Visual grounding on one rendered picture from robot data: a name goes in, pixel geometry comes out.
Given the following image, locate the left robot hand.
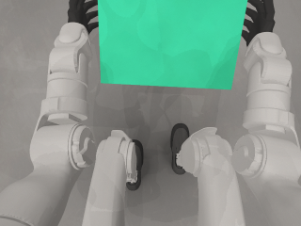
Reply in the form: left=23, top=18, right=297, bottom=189
left=68, top=0, right=99, bottom=34

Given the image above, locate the right robot upper arm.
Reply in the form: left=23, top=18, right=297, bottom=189
left=230, top=133, right=301, bottom=226

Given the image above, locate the robot right thigh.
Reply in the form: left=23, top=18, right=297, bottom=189
left=186, top=135, right=246, bottom=226

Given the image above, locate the carton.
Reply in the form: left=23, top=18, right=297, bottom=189
left=98, top=0, right=247, bottom=90

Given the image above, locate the robot right forearm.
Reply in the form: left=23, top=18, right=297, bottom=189
left=242, top=32, right=301, bottom=152

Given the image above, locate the robot right shin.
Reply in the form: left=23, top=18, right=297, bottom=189
left=176, top=127, right=233, bottom=173

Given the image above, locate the left robot upper arm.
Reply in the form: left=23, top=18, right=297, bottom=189
left=0, top=123, right=97, bottom=226

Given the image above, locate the robot left forearm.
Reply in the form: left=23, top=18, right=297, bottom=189
left=29, top=22, right=93, bottom=163

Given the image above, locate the right robot hand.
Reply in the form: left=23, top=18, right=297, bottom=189
left=241, top=0, right=276, bottom=47

